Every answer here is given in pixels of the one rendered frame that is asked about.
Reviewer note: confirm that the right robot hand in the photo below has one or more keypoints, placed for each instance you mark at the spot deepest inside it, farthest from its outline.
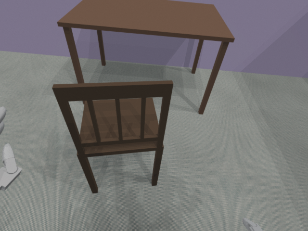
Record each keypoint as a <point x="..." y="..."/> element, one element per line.
<point x="250" y="225"/>

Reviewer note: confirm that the chair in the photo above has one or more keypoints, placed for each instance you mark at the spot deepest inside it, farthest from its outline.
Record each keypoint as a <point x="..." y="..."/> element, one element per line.
<point x="118" y="118"/>

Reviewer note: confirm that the table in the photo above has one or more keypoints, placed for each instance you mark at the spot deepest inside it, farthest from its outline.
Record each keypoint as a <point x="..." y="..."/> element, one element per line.
<point x="150" y="17"/>

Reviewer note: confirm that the left robot hand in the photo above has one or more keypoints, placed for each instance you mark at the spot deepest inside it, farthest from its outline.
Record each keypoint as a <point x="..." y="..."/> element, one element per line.
<point x="10" y="171"/>

